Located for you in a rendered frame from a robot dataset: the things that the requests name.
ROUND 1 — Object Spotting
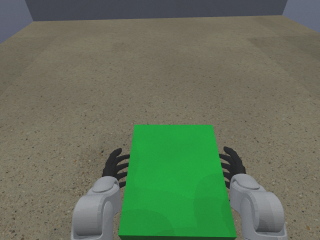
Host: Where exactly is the right robot forearm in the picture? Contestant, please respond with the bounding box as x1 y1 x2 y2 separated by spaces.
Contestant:
229 173 288 240

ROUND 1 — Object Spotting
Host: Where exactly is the robot left hand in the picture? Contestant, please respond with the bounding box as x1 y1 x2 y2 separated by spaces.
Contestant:
102 148 130 188

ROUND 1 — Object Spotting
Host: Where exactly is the carton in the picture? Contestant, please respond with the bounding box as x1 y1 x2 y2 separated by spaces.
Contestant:
118 124 237 240

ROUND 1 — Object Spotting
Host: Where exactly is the robot right hand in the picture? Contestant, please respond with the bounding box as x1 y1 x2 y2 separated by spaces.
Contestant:
219 146 246 189

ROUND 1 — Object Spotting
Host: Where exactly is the left robot forearm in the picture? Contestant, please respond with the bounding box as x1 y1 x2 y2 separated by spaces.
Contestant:
70 176 122 240

